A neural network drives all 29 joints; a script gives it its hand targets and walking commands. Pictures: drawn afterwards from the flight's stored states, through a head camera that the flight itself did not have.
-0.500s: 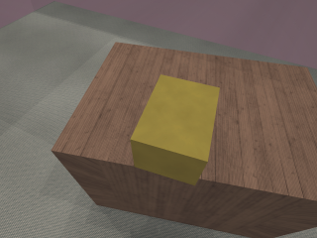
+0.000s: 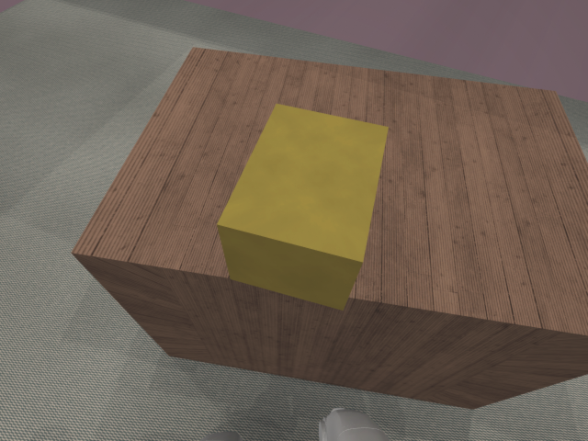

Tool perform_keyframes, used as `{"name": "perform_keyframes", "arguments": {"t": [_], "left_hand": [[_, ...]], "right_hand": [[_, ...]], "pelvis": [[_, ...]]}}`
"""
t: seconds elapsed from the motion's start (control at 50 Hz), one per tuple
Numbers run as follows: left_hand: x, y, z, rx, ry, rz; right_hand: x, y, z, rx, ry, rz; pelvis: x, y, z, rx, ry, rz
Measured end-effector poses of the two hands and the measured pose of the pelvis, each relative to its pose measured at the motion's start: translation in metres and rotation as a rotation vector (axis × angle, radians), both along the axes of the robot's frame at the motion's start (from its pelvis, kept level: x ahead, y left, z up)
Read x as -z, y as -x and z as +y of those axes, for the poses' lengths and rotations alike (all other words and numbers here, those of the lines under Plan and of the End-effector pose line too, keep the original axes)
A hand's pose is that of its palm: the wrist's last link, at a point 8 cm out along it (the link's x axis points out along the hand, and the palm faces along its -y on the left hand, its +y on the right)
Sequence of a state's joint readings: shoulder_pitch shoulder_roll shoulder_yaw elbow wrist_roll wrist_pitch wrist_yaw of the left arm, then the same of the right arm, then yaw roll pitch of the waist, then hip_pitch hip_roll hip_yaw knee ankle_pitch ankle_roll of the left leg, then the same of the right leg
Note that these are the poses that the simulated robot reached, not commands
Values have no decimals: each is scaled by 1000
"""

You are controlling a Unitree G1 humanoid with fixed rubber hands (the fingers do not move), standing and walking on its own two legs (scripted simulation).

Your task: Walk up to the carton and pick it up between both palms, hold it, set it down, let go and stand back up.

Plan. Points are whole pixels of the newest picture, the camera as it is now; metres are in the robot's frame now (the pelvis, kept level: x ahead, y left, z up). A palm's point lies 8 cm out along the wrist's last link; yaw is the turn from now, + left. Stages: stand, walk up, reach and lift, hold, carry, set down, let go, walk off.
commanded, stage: walk up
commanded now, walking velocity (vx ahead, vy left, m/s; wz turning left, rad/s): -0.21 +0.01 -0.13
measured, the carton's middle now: (308, 203) +0.46 -0.03 +0.00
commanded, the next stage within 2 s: none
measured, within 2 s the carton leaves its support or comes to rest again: neither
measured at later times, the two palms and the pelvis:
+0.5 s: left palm out of the picture -0.12 +0.32 -0.12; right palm out of the picture -0.06 -0.23 -0.13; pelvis -0.14 +0.04 +0.00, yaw +1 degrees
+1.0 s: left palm out of the picture -0.13 +0.34 -0.14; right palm out of the picture -0.28 -0.12 -0.06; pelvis -0.14 +0.09 +0.03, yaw +1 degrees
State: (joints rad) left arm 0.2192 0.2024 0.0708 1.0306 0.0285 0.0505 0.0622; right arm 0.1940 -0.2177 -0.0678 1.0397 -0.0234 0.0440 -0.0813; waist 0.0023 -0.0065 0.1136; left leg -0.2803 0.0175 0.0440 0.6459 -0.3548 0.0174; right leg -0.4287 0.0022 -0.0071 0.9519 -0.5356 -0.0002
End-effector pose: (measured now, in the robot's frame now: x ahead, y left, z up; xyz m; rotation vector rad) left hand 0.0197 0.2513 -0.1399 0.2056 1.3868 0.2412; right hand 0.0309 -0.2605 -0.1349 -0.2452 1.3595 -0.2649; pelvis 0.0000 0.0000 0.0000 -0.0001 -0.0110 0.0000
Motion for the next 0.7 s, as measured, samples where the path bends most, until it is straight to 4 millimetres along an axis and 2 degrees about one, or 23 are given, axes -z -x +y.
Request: {"name": "perform_keyframes", "arguments": {"t": [0.08,0.12,0.18,0.28,0.34,0.4,0.44,0.5,0.56,0.64,0.7], "left_hand": [[-7,-8,-13,19,-17,-68],[-6,-3,-16,26,-43,-110],[-22,21,-17,2,-71,-112],[-47,74,4,-21,-120,-63],[-54,101,22,-34,-140,-67],[-51,124,41,-41,-139,-69],[-44,133,52,-39,-120,-76],[-22,142,66,-22,-63,-85],[1,150,78,-13,1,-87],[0,155,75,-16,107,-84],[0,174,72,-17,161,-40]], "right_hand": [[11,4,-16,-4,-16,-38],[22,5,-24,-6,-31,-48],[23,15,-27,-26,-60,-38],[9,25,-19,-53,-109,-77],[5,36,-13,-75,-107,-93],[3,52,0,-94,-105,-105],[-2,66,14,-96,-101,-114],[-9,95,34,-75,-61,-137],[-13,150,58,-45,-25,-85],[-39,224,91,10,-25,32],[-52,248,108,27,-24,76]], "pelvis": [[5,16,-14,10,-11,6],[12,26,-20,14,-39,17],[5,42,-17,-24,-39,4],[-12,70,-10,-19,-72,3],[-14,90,0,-21,-72,0],[-12,109,13,-22,-60,-2],[-10,119,23,-19,-47,-5],[-3,136,41,-12,-6,-12],[1,152,59,3,24,-24],[-19,160,74,-20,62,-14],[-28,165,85,-15,70,-2]]}}
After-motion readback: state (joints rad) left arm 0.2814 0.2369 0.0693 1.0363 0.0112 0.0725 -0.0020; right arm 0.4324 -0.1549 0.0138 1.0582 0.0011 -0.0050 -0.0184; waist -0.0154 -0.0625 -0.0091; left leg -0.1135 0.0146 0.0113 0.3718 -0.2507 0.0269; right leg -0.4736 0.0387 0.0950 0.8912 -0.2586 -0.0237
